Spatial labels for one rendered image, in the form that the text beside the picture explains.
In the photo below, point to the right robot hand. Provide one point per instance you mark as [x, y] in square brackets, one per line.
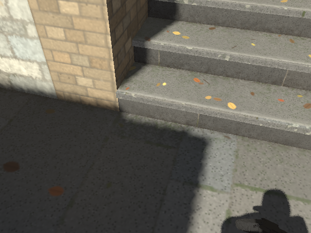
[253, 225]

